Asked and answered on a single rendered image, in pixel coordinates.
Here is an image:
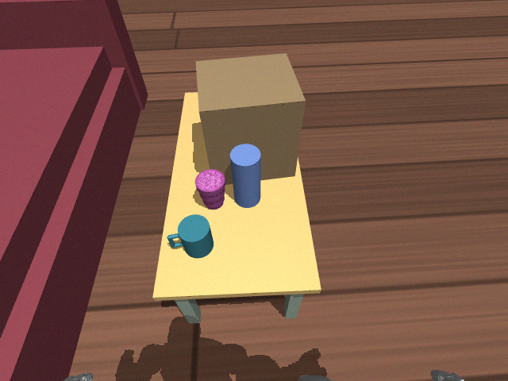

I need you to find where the coffee table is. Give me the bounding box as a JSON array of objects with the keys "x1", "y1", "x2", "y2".
[{"x1": 153, "y1": 92, "x2": 321, "y2": 324}]

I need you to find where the sofa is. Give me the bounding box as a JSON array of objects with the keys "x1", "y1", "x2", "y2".
[{"x1": 0, "y1": 0, "x2": 148, "y2": 381}]

